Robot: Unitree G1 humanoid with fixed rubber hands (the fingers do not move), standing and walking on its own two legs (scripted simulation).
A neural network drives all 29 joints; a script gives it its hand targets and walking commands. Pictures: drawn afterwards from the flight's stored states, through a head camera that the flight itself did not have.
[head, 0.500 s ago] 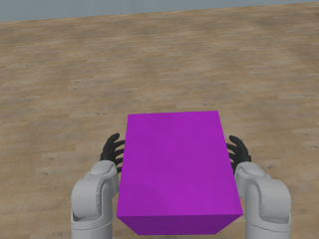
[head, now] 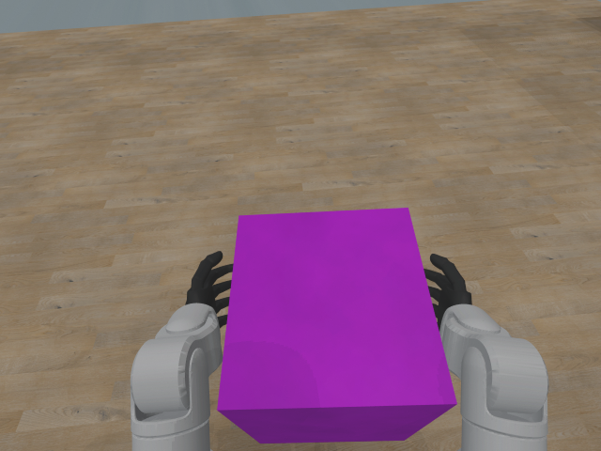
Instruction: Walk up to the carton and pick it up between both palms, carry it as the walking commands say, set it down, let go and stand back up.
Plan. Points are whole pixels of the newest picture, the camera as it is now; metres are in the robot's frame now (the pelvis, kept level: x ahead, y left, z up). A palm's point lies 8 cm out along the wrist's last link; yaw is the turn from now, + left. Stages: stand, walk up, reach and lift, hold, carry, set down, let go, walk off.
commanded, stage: carry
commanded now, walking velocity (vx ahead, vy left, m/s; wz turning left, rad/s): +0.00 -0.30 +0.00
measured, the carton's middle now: (327, 336) +0.27 +0.00 +0.04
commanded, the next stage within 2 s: none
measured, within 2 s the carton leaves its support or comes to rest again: neither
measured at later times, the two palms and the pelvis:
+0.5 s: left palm (333, 377) +0.19 +0.00 +0.10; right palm out of the picture +0.20 -0.29 +0.09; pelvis -0.07 -0.15 +0.00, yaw +0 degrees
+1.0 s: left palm out of the picture +0.13 -0.15 +0.09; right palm out of the picture +0.13 -0.44 +0.09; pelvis -0.13 -0.30 +0.00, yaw +1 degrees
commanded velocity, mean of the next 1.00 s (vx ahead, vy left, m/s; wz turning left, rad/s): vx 0.00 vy -0.30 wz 0.00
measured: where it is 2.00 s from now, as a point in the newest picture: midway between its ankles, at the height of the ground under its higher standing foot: outside the picture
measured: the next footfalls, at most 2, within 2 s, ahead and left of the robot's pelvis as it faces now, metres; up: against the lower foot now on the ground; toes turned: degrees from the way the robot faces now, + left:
left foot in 0.04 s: +0.01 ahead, +0.14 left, +0.00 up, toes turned +6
right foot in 0.24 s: +0.05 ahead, -0.20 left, +0.00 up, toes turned -4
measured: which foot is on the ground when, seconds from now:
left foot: up 0.00-0.02, down 0.04-0.24, up 0.26-0.50, down 0.52-0.72, up 0.74-0.98, down 1.00-1.00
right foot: down 0.00-0.06, up 0.08-0.22, down 0.24-0.54, up 0.56-0.70, down 0.72-1.00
